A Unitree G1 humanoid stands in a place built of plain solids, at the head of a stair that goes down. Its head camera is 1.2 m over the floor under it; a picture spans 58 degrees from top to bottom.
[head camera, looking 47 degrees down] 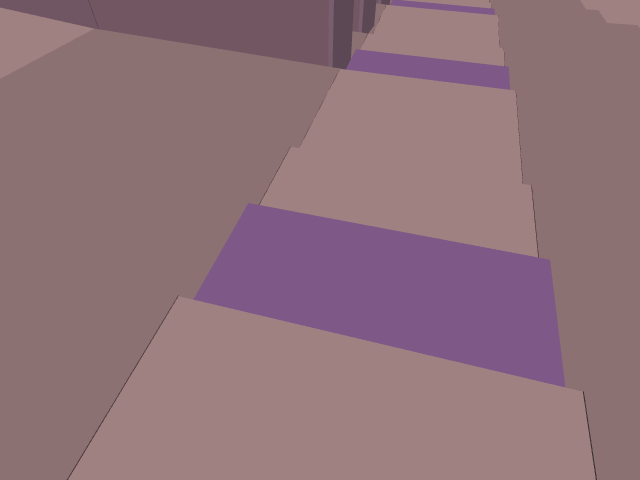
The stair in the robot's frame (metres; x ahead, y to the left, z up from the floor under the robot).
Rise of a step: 0.10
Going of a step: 0.60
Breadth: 1.28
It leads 15 degrees to the right of straight ahead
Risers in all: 3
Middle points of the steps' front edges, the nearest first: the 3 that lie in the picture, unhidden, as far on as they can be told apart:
0.70 -0.14 0.00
1.28 -0.29 -0.10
1.86 -0.45 -0.21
